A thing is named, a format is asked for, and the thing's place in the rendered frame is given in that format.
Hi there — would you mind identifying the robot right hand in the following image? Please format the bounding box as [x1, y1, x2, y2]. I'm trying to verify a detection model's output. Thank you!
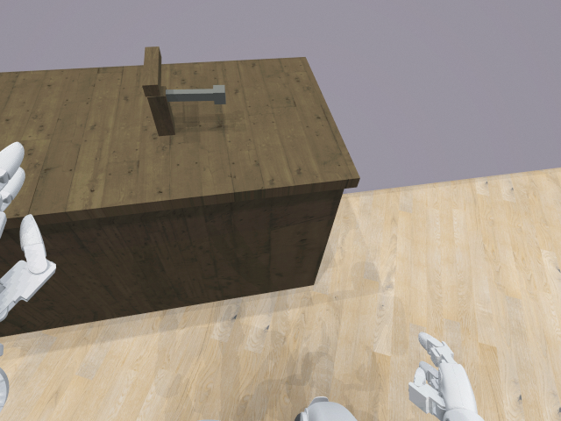
[408, 332, 478, 421]

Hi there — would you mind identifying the robot left hand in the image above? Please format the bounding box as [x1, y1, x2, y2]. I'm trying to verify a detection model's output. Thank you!
[0, 142, 56, 322]

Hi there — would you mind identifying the counter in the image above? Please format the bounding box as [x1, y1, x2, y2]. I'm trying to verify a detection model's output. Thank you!
[0, 46, 360, 337]

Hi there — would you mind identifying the robot right shin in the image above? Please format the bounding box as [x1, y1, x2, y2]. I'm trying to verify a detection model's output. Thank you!
[308, 396, 329, 408]

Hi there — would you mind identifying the tap lever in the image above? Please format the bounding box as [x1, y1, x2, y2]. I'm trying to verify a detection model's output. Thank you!
[166, 85, 226, 104]

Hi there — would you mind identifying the robot right thigh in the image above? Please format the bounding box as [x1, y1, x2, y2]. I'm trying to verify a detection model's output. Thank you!
[301, 402, 358, 421]

